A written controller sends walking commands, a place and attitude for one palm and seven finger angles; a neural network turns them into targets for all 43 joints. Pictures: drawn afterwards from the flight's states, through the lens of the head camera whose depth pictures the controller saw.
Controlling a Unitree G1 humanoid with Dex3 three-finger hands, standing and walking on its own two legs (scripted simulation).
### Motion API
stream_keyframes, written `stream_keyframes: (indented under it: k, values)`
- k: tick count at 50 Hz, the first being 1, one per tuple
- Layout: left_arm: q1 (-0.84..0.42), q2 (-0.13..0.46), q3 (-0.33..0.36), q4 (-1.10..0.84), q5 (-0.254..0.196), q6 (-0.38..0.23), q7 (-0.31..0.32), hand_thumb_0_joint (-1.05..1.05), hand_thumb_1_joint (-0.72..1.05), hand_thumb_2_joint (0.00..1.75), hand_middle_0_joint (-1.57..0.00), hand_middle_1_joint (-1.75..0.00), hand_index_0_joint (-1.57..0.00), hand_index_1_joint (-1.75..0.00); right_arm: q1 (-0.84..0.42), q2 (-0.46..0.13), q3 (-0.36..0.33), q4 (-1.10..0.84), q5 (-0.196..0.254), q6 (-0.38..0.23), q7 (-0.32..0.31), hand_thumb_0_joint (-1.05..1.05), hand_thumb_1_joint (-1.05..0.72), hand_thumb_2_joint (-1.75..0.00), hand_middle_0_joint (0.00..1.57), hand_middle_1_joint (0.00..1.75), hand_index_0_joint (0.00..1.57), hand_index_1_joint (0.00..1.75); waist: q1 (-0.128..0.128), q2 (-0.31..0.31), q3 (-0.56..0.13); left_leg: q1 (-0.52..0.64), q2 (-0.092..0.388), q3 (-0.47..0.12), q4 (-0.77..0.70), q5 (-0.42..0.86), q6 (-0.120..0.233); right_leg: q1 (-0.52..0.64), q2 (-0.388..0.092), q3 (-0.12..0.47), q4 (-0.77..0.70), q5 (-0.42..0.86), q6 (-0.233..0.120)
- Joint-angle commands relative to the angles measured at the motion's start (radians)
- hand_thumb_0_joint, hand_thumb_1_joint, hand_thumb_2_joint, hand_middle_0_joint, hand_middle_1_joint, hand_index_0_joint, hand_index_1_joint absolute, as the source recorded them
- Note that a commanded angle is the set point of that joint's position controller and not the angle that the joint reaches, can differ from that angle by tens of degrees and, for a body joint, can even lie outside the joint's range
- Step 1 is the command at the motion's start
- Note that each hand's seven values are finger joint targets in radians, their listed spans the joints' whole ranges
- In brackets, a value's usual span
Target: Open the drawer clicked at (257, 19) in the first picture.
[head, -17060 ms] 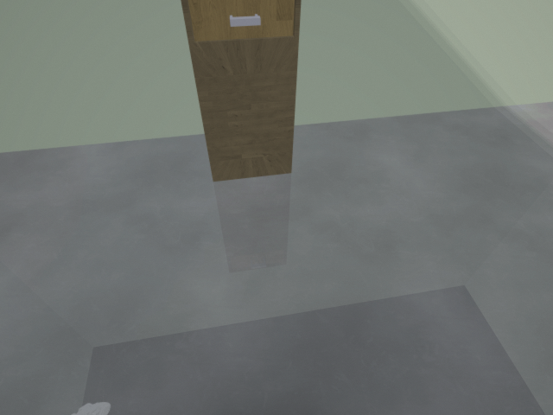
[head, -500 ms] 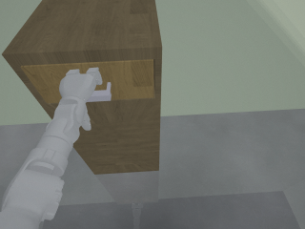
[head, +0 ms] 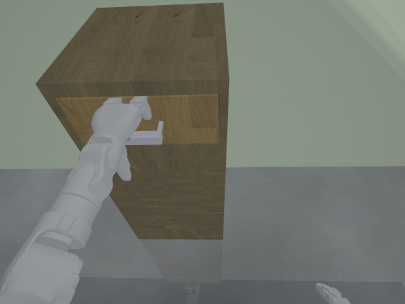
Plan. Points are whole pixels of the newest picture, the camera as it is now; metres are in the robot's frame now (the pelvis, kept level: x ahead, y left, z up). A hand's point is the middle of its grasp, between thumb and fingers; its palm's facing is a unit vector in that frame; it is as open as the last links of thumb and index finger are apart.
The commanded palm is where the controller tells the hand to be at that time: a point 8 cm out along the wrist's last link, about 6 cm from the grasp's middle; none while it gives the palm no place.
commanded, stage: re-aim the fingers above the handle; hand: left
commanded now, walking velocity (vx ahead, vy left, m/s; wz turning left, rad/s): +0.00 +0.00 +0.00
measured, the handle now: (141, 131) +0.50 +0.19 +0.05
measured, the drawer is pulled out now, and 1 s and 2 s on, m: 0.00 0.00 0.00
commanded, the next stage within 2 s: lower the fingers behind the handle in 2.00 s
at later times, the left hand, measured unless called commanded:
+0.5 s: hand (131, 131) +0.44 +0.18 +0.10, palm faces -0.01 -0.04 -1.00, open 13.8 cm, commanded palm +0.42 +0.20 +0.17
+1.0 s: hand (128, 130) +0.44 +0.19 +0.10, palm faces -0.02 -0.02 -1.00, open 13.8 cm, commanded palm +0.42 +0.19 +0.17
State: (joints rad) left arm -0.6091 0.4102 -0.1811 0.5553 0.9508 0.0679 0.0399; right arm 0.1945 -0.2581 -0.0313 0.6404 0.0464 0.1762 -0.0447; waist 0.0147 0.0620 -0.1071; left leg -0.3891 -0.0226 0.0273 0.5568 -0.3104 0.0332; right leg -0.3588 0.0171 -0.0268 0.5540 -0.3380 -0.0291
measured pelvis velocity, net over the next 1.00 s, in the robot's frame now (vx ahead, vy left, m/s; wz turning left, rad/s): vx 0.00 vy -0.01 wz -0.01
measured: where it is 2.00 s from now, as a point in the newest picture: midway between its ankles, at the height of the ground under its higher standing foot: outside the picture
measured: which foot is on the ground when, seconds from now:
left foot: down 0.00-1.00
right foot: down 0.00-1.00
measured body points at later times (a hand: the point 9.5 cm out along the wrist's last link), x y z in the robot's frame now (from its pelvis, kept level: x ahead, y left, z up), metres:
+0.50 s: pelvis -0.01 -0.01 +0.00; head +0.03 -0.04 +0.45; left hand +0.43 +0.18 +0.16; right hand +0.07 -0.28 -0.14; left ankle -0.02 +0.10 -0.73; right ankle -0.04 -0.10 -0.73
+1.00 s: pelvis +0.00 -0.01 +0.00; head +0.03 -0.04 +0.45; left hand +0.44 +0.19 +0.16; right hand +0.10 -0.27 -0.14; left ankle -0.02 +0.10 -0.73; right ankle -0.04 -0.10 -0.73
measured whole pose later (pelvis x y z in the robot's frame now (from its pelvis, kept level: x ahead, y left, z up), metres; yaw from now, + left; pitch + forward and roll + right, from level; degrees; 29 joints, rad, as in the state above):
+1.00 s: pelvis +0.00 -0.01 +0.00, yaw +0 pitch +9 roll +0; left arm -0.74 0.43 -0.15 0.78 0.98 0.09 0.09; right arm 0.23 -0.25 -0.03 0.67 0.05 0.16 -0.06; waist -0.02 0.06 -0.11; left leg -0.41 -0.01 0.03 0.55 -0.30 0.02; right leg -0.39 0.03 -0.02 0.56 -0.33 -0.04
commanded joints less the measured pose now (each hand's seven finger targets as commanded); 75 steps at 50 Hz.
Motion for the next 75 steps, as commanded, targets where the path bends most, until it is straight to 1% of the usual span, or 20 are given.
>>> stream_keyframes:
  k: [1, 2, 4, 7, 13, 16, 19, 26, 30, 33, 43, 47, 49, 53, 55, 59, 61, 62, 70, 75]
  values:
    - [-0.504, 0.236, 0.134, -0.168, 0.022, 0.022, 0.086, 0.0, -0.5, 0.3, -0.3, -1.2, -0.3, -1.2, -0.014, -0.116, -0.036, -0.084, -0.002, -0.033, -0.001, 0.0, -0.9, -0.9, 0.2, 0.3, 0.2, 0.3, -0.022, -0.052, -0.321, 0.197, -0.005, -0.013, -0.001, 0.484, 0.009, 0.091, 0.014, 0.014, -0.022, 0.454, -0.016]
    - [-0.492, 0.258, 0.146, -0.164, 0.025, 0.031, 0.087, 0.0, -0.5, 0.3, -0.3, -1.2, -0.3, -1.2, -0.019, -0.124, -0.035, -0.086, -0.004, -0.031, -0.004, 0.0, -0.9, -0.9, 0.2, 0.3, 0.2, 0.3, -0.016, -0.064, -0.343, 0.186, -0.011, -0.01, -0.006, 0.471, 0.01, 0.123, 0.012, 0.02, -0.027, 0.456, -0.016]
    - [-0.545, 0.189, 0.076, -0.141, 0.023, 0.048, 0.08, 0.0, -0.5, 0.3, -0.3, -1.2, -0.3, -1.2, -0.024, -0.115, -0.031, -0.083, 0.002, -0.032, -0.008, 0.0, -0.9, -0.9, 0.2, 0.3, 0.2, 0.3, -0.04, -0.062, -0.322, 0.183, -0.014, -0.009, -0.006, 0.441, 0.013, 0.102, 0.009, 0.017, -0.03, 0.45, -0.013]
    - [-0.55, 0.178, 0.06, -0.111, 0.014, 0.054, 0.054, 0.0, -0.5, 0.3, -0.3, -1.2, -0.3, -1.2, -0.017, -0.12, -0.033, -0.086, 0.002, -0.031, -0.014, 0.0, -0.9, -0.9, 0.2, 0.3, 0.2, 0.3, -0.051, -0.074, -0.317, 0.186, -0.017, -0.01, -0.011, 0.408, 0.017, 0.103, 0.007, 0.02, -0.044, 0.427, -0.011]
    - [-0.542, 0.191, 0.07, -0.062, 0.004, -0.002, 0.018, 0.0, -0.5, 0.3, -0.3, -1.2, -0.3, -1.2, 0.0, -0.118, -0.027, -0.087, 0.002, -0.032, -0.023, 0.0, -0.9, -0.9, 0.2, 0.3, 0.2, 0.3, -0.045, -0.087, -0.284, 0.141, -0.021, -0.008, -0.015, 0.369, 0.02, 0.108, -0.002, 0.027, -0.044, 0.435, -0.006]
    - [-0.565, 0.247, 0.117, -0.006, 0.013, -0.026, 0.033, 0.0, -0.5, 0.3, -0.3, -1.2, -0.3, -1.2, 0.022, -0.124, -0.026, -0.077, 0.002, -0.034, -0.029, 0.0, -0.9, -0.9, 0.2, 0.3, 0.2, 0.3, -0.041, -0.108, -0.274, 0.1, -0.02, -0.006, -0.017, 0.338, 0.019, 0.107, -0.002, 0.031, -0.039, 0.41, -0.006]
    - [-0.582, 0.325, 0.186, -0.019, 0.028, -0.051, 0.067, 0.0, -0.5, 0.3, -0.3, -1.2, -0.3, -1.2, 0.038, -0.123, -0.033, -0.074, -0.003, -0.041, -0.029, 0.0, -0.9, -0.9, 0.2, 0.3, 0.2, 0.3, -0.023, -0.072, -0.34, 0.092, -0.02, -0.001, -0.013, 0.357, 0.019, 0.145, -0.003, 0.04, -0.024, 0.431, -0.008]
    - [-0.545, 0.303, 0.174, -0.004, 0.03, -0.028, 0.098, 0.0, -0.5, 0.3, -0.3, -1.2, -0.3, -1.2, 0.062, -0.131, -0.046, -0.068, -0.001, -0.047, -0.018, 0.0, -0.9, -0.9, 0.2, 0.3, 0.2, 0.3, -0.03, -0.065, -0.362, 0.095, -0.016, 0.013, -0.013, 0.4, 0.019, 0.16, 0.002, 0.036, -0.022, 0.499, -0.005]
    - [-0.519, 0.21, 0.099, -0.064, 0.017, -0.015, 0.079, 0.0, -0.5, 0.3, -0.3, -1.2, -0.3, -1.2, 0.06, -0.131, -0.056, -0.074, 0.005, -0.046, -0.008, 0.0, -0.9, -0.9, 0.2, 0.3, 0.2, 0.3, -0.048, -0.048, -0.349, 0.143, -0.014, 0.007, -0.01, 0.434, 0.023, 0.125, 0.01, 0.027, -0.031, 0.498, -0.006]
    - [-0.545, 0.251, 0.127, -0.038, 0.014, -0.012, 0.072, 0.0, -0.5, 0.3, -0.3, -1.2, -0.3, -1.2, 0.062, -0.138, -0.052, -0.064, 0.007, -0.044, -0.014, 0.0, -0.9, -0.9, 0.2, 0.3, 0.2, 0.3, -0.054, -0.086, -0.311, 0.132, -0.011, 0.002, -0.023, 0.377, 0.026, 0.109, 0.01, 0.03, -0.048, 0.435, -0.004]
    - [-0.564, 0.296, 0.17, 0.0, 0.037, 0.002, 0.11, 0.0, -0.5, 0.3, -0.3, -1.2, -0.3, -1.2, 0.047, -0.129, -0.042, -0.064, 0.001, -0.051, -0.016, 0.0, -0.9, -0.9, 0.2, 0.3, 0.2, 0.3, -0.029, -0.054, -0.356, 0.133, -0.011, 0.008, -0.022, 0.409, 0.019, 0.136, 0.008, 0.027, -0.027, 0.45, -0.011]
    - [-0.547, 0.257, 0.13, 0.055, 0.038, 0.026, 0.082, 0.0, -0.5, 0.3, -0.3, -1.2, -0.3, -1.2, 0.041, -0.135, -0.037, -0.069, 0.005, -0.046, -0.019, 0.0, -0.9, -0.9, 0.2, 0.3, 0.2, 0.3, -0.046, -0.11, -0.317, 0.114, -0.008, 0.01, -0.024, 0.389, 0.02, 0.128, 0.005, 0.025, -0.038, 0.445, -0.006]
    - [-0.59, 0.192, 0.069, 0.019, 0.034, 0.018, 0.062, 0.0, -0.5, 0.3, -0.3, -1.2, -0.3, -1.2, 0.04, -0.13, -0.04, -0.076, 0.006, -0.047, -0.018, 0.0, -0.9, -0.9, 0.2, 0.3, 0.2, 0.3, -0.062, -0.077, -0.311, 0.144, -0.008, 0.007, -0.017, 0.403, 0.021, 0.093, 0.006, 0.023, -0.035, 0.453, -0.005]
    - [-0.594, 0.209, 0.087, -0.083, 0.02, -0.022, 0.042, 0.0, -0.5, 0.3, -0.3, -1.2, -0.3, -1.2, 0.051, -0.126, -0.047, -0.086, 0.0, -0.045, -0.017, 0.0, -0.9, -0.9, 0.2, 0.3, 0.2, 0.3, -0.053, -0.054, -0.387, 0.193, -0.011, -0.005, 0.004, 0.482, 0.023, 0.117, 0.008, 0.028, -0.02, 0.508, -0.008]
    - [-0.573, 0.178, 0.073, -0.1, 0.018, -0.029, 0.051, 0.0, -0.5, 0.3, -0.3, -1.2, -0.3, -1.2, 0.047, -0.118, -0.047, -0.085, -0.002, -0.044, -0.011, 0.0, -0.9, -0.9, 0.2, 0.3, 0.2, 0.3, -0.048, -0.035, -0.366, 0.203, -0.01, -0.008, 0.009, 0.509, 0.02, 0.094, 0.011, 0.021, -0.016, 0.511, -0.01]
    - [-0.526, 0.294, 0.185, -0.059, 0.025, -0.014, 0.09, 0.0, -0.5, 0.3, -0.3, -1.2, -0.3, -1.2, 0.034, -0.122, -0.04, -0.074, -0.004, -0.039, -0.01, 0.0, -0.9, -0.9, 0.2, 0.3, 0.2, 0.3, -0.016, -0.073, -0.352, 0.143, -0.013, -0.001, -0.002, 0.478, 0.017, 0.139, 0.009, 0.022, -0.012, 0.514, -0.013]
    - [-0.541, 0.264, 0.155, -0.035, 0.036, 0.008, 0.103, 0.0, -0.5, 0.3, -0.3, -1.2, -0.3, -1.2, 0.024, -0.121, -0.036, -0.07, -0.002, -0.038, -0.011, 0.0, -0.9, -0.9, 0.2, 0.3, 0.2, 0.3, -0.025, -0.074, -0.329, 0.129, -0.01, 0.004, -0.011, 0.447, 0.014, 0.122, 0.009, 0.018, -0.016, 0.482, -0.011]
    - [-0.549, 0.296, 0.18, -0.036, 0.04, 0.013, 0.108, 0.0, -0.5, 0.3, -0.3, -1.2, -0.3, -1.2, 0.025, -0.126, -0.039, -0.067, -0.003, -0.038, -0.012, 0.0, -0.9, -0.9, 0.2, 0.3, 0.2, 0.3, -0.022, -0.075, -0.342, 0.128, -0.009, 0.005, -0.011, 0.452, 0.014, 0.141, 0.007, 0.025, -0.019, 0.486, -0.013]
    - [-0.596, 0.175, 0.052, -0.06, 0.013, 0.014, 0.041, 0.0, -0.5, 0.3, -0.3, -1.2, -0.3, -1.2, 0.04, -0.126, -0.044, -0.077, 0.004, -0.043, -0.02, 0.0, -0.9, -0.9, 0.2, 0.3, 0.2, 0.3, -0.07, -0.069, -0.329, 0.185, -0.011, -0.006, -0.006, 0.422, 0.025, 0.084, 0.012, 0.021, -0.04, 0.449, -0.007]
    - [-0.615, 0.201, 0.087, -0.061, 0.014, -0.034, 0.049, 0.0, -0.5, 0.3, -0.3, -1.2, -0.3, -1.2, 0.059, -0.121, -0.045, -0.069, -0.001, -0.046, -0.017, 0.0, -0.9, -0.9, 0.2, 0.3, 0.2, 0.3, -0.053, -0.042, -0.349, 0.187, -0.011, -0.015, 0.002, 0.45, 0.018, 0.076, 0.014, 0.021, -0.024, 0.449, -0.013]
